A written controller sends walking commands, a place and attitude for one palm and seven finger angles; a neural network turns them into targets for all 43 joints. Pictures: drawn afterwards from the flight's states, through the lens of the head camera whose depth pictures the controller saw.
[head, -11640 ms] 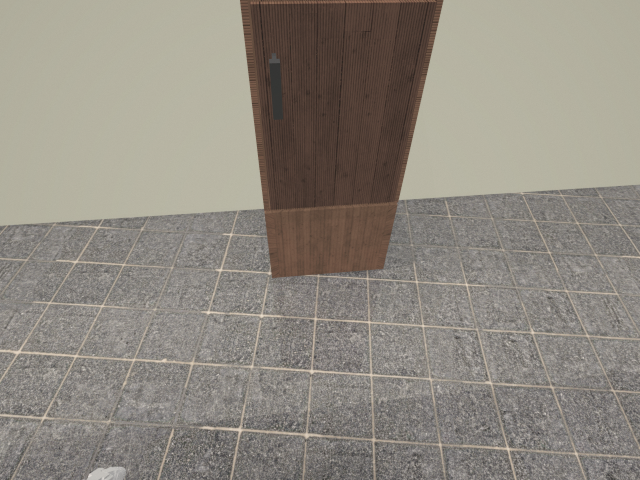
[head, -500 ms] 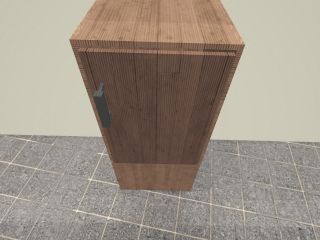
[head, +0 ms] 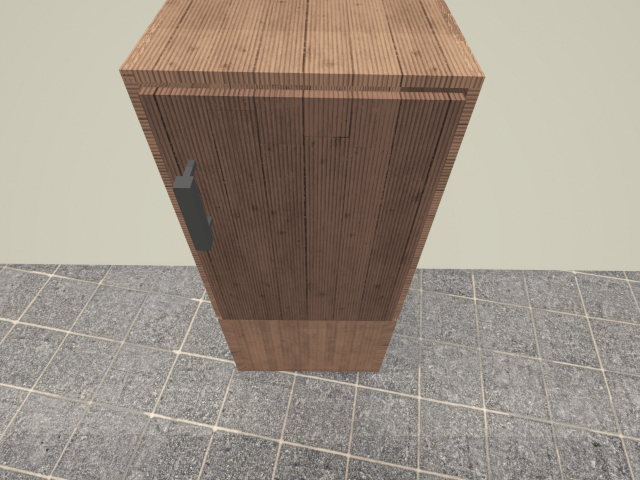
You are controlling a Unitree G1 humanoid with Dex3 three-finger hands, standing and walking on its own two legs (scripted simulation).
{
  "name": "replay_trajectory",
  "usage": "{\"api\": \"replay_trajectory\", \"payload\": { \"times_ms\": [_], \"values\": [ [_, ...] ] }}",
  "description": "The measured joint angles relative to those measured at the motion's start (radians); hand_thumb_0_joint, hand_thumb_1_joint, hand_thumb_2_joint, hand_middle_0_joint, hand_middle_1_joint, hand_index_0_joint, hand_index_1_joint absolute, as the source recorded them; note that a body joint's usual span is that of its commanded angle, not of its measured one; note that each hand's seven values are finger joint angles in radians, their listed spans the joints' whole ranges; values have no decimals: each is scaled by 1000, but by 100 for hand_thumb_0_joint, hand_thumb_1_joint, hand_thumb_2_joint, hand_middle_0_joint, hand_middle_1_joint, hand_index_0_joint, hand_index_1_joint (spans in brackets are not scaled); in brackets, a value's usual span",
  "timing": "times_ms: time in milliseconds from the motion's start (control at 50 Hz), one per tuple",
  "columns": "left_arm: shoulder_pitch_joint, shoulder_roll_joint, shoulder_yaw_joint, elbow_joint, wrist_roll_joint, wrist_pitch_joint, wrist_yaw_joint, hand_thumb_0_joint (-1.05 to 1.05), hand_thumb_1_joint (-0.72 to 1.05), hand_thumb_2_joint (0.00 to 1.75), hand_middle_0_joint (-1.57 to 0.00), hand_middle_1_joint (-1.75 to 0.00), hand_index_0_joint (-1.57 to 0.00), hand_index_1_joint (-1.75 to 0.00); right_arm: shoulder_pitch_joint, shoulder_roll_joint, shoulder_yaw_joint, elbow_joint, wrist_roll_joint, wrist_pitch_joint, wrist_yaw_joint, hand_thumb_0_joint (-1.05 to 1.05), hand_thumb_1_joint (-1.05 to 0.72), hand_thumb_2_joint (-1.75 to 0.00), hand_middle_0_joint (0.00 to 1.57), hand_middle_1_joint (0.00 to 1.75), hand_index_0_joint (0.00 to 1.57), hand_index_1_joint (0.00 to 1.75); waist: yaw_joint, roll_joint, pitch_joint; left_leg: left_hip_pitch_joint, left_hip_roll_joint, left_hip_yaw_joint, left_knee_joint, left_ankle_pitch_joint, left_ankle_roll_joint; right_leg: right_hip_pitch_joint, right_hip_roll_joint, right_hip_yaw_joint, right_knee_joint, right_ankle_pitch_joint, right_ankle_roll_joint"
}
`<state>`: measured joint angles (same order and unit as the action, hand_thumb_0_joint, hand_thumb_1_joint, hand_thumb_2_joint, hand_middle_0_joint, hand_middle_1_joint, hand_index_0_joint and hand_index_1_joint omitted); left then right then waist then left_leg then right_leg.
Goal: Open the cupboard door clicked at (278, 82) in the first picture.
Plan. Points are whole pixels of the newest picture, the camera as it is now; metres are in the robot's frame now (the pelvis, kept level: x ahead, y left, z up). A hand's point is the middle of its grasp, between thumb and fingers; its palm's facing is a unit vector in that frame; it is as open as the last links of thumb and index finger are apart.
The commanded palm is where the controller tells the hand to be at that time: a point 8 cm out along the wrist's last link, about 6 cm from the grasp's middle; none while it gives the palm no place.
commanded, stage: shuffle to correct the standing spot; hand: left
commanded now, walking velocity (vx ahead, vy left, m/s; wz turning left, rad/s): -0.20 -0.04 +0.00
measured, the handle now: (197, 206) +0.48 +0.22 +0.04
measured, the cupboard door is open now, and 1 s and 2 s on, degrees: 0 0 0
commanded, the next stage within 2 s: come to a stop and stand still in 0.02 s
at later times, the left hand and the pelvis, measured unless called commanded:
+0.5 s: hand out of the picture -0.03 +0.16 -0.17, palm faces +0.10 -0.98 -0.19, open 7.3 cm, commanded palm none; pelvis -0.05 -0.02 +0.00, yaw +2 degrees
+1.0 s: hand out of the picture -0.07 +0.14 -0.18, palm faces +0.08 -0.99 -0.12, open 7.4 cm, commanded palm none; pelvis -0.04 +0.00 +0.00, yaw +1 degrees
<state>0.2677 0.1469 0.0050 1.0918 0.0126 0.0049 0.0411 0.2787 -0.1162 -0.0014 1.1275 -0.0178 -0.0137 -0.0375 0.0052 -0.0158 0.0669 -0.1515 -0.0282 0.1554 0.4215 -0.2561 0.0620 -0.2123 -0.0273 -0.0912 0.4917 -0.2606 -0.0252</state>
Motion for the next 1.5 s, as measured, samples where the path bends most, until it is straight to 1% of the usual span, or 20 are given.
{"api": "replay_trajectory", "payload": {
  "times_ms": [120, 200, 240, 280, 320, 360, 400, 460, 520, 540, 600, 740, 880, 1040, 1460, 1500],
  "values": [
    [-26, 10, 22, -52, 8, 24, -5, 1, 91, 90, -20, -30, -20, -30, -34, -16, -28, -47, -6, 23, -2, 1, -92, -90, 20, 30, 20, 30, -3, 0, 25, -64, 10, 14, 76, -13, -3, -74, 0, 11, 89, -17, -13],
    [-45, 10, 30, -86, 13, 24, -4, 1, 91, 90, -20, -30, -19, -30, -58, -35, -41, -77, -9, 37, 5, 1, -91, -90, 20, 30, 20, 30, -4, 16, 32, -119, 29, 4, 144, -23, -15, -115, 11, -1, 131, -20, -34],
    [-42, 10, 25, -94, 13, 16, -3, 1, 91, 90, -20, -30, -19, -30, -63, -40, -44, -87, -8, 43, 12, 1, -91, -90, 19, 30, 19, 30, -9, 20, 19, -147, 31, -17, 186, -74, -28, -124, 15, -14, 130, -16, -45],
    [-40, 13, 20, -97, 13, 13, -4, 1, 92, 90, -20, -30, -20, -30, -59, -42, -44, -89, -8, 47, 20, 1, -91, -90, 19, 30, 19, 30, -7, 19, 1, -176, 30, -56, 272, -147, -34, -121, 19, -29, 109, -3, -56],
    [-37, 16, 20, -95, 14, 9, -7, 1, 92, 90, -20, -30, -20, -30, -52, -41, -42, -83, -10, 46, 28, 1, -92, -90, 19, 30, 19, 30, -2, 14, -17, -187, 37, -85, 344, -170, -36, -109, 25, -39, 71, 19, -60],
    [-32, 22, 22, -93, 14, 0, -12, 1, 92, 90, -20, -30, -20, -30, -42, -40, -38, -77, -11, 42, 34, 1, -92, -90, 19, 30, 19, 30, 6, 5, -34, -175, 47, -98, 365, -174, -41, -95, 31, -44, 29, 44, -63],
    [-26, 27, 25, -92, 16, -7, -16, 1, 92, 90, -20, -30, -20, -30, -29, -37, -35, -73, -11, 36, 37, 1, -92, -90, 19, 30, 19, 30, 15, -6, -46, -145, 54, -102, 330, -180, -48, -85, 32, -46, -8, 67, -64],
    [-13, 31, 29, -85, 15, -12, -22, 1, 92, 90, -20, -30, -20, -30, -11, -34, -29, -70, -11, 27, 36, 1, -92, -90, 19, 30, 19, 30, 25, -15, -59, -87, 56, -102, 223, -157, -50, -80, 32, -47, -44, 92, -60],
    [0, 30, 31, -68, 10, -8, -23, 1, 91, 90, -20, -30, -20, -30, 13, -31, -21, -65, -9, 11, 31, 0, -91, -90, 19, 30, 19, 30, 23, -6, -66, -6, 59, -104, 53, -90, -44, -88, 38, -54, -42, 98, -48],
    [-1, 33, 33, -58, 8, -4, -23, 1, 91, 90, -20, -30, -20, -30, 17, -22, -19, -57, -10, 7, 28, 0, -91, -90, 19, 30, 19, 30, 22, -17, -60, 2, 52, -101, 35, -62, -48, -90, 31, -52, -33, 95, -43],
    [6, 36, 30, -30, 5, 7, -24, 1, 91, 90, -20, -30, -20, -30, 50, 0, -7, -40, -11, 0, 22, 0, -91, -90, 19, 30, 19, 30, 23, -37, -55, 23, 35, -90, 18, -45, -54, -76, 15, -38, -37, 97, -27],
    [26, 5, 8, 13, 1, -5, -23, 1, 91, 90, -20, -30, -19, -30, 101, 30, 14, 6, -5, 5, 13, 1, -91, -90, 19, 30, 19, 30, 21, -12, -40, 52, 19, -93, 3, -49, -40, -46, 1, -38, -49, 96, -12],
    [50, -31, -5, 45, -2, -14, -16, 1, 91, 90, -20, -30, -19, -30, 97, 48, 19, 21, 0, -7, 7, 1, -91, -90, 19, 30, 19, 30, 12, 1, -24, 65, 15, -88, -6, -55, -33, -39, -1, -32, -49, 88, -5],
    [48, -54, -11, 58, -1, -19, -10, 1, 91, 90, -20, -30, -19, -30, 67, 49, 17, 20, 2, -20, -3, 0, -91, -90, 19, 30, 19, 30, 11, 2, -19, 80, 15, -84, -9, -67, -32, -32, 0, -27, -39, 71, -1],
    [13, -10, -2, 47, -1, -22, -5, 2, 92, 90, -20, -30, -19, -30, 28, 17, 10, 21, 0, -19, -7, 0, -91, -90, 19, 30, 19, 30, 10, 6, -14, 105, 23, -93, -18, -77, -41, -12, 6, -36, -33, 49, -8],
    [21, 4, -9, 16, 3, -22, -11, 1, 92, 90, -20, -30, -19, -30, 29, 12, 11, -12, 1, -10, 3, 1, -91, -90, 19, 30, 19, 30, -2, -1, -11, 88, 20, -97, -3, -78, -44, -28, 0, -40, -12, 43, -9]
  ]
}}
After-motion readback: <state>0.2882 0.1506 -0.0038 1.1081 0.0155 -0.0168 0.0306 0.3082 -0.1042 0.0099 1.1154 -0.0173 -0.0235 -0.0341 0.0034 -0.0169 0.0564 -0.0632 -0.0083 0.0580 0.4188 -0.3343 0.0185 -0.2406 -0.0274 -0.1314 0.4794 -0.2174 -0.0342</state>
